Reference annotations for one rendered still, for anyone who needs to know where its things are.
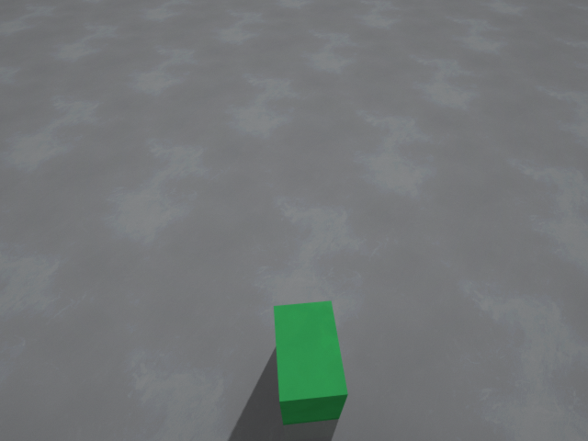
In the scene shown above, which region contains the carton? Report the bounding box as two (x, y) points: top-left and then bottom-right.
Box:
(274, 300), (348, 425)

